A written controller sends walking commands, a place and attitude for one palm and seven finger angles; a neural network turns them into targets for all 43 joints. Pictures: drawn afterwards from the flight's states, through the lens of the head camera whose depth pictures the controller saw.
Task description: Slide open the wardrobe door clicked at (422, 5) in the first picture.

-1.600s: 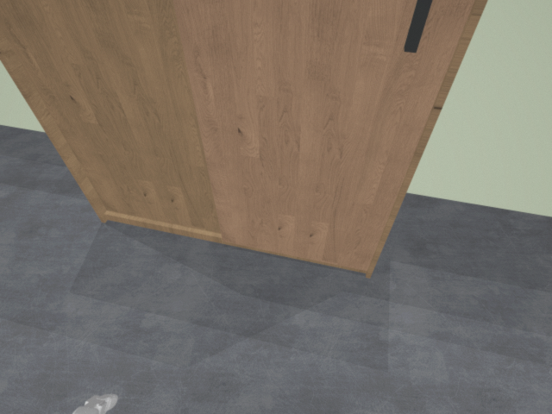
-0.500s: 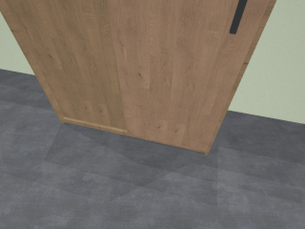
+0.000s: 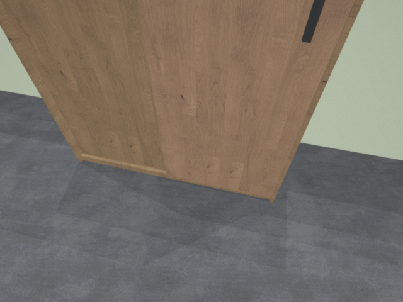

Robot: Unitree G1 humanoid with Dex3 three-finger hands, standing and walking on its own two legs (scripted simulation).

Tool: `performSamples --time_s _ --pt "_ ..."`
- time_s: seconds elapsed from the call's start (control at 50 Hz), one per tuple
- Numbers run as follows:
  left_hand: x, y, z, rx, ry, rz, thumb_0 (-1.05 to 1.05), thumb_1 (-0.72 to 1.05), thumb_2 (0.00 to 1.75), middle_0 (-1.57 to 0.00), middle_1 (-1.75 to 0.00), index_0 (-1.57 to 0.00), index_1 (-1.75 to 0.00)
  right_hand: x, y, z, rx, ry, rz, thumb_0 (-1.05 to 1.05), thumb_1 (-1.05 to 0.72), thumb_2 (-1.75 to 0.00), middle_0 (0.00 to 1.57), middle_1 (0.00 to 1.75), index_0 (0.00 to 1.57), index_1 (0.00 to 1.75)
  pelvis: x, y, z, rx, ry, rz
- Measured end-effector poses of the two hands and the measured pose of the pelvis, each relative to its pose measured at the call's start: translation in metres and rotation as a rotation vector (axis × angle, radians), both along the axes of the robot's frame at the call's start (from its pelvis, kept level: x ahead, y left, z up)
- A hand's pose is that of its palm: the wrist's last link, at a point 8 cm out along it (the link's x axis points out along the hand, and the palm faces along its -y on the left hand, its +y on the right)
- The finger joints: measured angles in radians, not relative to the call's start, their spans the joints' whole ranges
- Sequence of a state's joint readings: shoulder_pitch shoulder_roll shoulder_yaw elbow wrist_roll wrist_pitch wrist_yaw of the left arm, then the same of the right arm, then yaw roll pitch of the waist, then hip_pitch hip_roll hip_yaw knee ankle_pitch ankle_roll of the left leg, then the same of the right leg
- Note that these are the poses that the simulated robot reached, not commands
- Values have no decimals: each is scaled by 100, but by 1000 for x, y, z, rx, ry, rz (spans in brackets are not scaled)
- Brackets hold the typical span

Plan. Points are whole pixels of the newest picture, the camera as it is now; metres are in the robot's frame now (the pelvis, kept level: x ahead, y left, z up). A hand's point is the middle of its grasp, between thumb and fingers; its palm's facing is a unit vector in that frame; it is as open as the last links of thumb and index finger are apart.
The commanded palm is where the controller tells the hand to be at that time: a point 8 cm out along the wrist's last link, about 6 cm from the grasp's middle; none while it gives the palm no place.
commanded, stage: turn to face it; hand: right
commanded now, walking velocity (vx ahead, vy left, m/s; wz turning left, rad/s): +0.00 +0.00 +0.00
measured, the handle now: (317, 2) +0.78 -0.25 +0.27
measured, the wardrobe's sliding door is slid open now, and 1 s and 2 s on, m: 0.00 0.00 0.00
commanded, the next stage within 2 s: take the last steps up to it in 0.54 s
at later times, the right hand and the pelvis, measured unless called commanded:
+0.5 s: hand out of the picture +0.03 -0.21 -0.18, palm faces +0.06 +0.97 -0.25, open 7.4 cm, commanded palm none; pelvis -0.01 +0.00 -0.01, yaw -4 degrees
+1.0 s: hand out of the picture -0.05 -0.20 -0.20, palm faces +0.24 +0.96 -0.17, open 7.4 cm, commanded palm none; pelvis +0.03 -0.04 -0.02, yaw -11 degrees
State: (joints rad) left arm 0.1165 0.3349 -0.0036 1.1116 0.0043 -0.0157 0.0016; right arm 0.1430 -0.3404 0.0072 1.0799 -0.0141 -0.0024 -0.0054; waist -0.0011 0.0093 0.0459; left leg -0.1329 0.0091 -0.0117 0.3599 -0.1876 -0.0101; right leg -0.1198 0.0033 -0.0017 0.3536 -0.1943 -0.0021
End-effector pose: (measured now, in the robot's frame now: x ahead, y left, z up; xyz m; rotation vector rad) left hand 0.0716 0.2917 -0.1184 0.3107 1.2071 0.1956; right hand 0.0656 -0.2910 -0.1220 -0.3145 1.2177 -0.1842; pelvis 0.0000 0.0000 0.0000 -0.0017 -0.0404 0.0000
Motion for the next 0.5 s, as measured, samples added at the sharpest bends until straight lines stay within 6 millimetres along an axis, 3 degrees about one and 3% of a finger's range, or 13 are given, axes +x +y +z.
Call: performSamples --time_s 0.28,0.5 --pt "7 -8 -5 -13 4 -26 1 91 90 -21 -30 -21 -30 3 4 -3 3 -27 -30 0 -90 -90 20 30 20 30 -1 0 -3 -1 7 -32" --pt "-13 -54 -27 -109 76 -49 1 91 90 -21 -30 -21 -30 -42 35 -27 92 39 -105 0 -90 -90 20 30 20 30 -10 -3 -12 9 25 -76"
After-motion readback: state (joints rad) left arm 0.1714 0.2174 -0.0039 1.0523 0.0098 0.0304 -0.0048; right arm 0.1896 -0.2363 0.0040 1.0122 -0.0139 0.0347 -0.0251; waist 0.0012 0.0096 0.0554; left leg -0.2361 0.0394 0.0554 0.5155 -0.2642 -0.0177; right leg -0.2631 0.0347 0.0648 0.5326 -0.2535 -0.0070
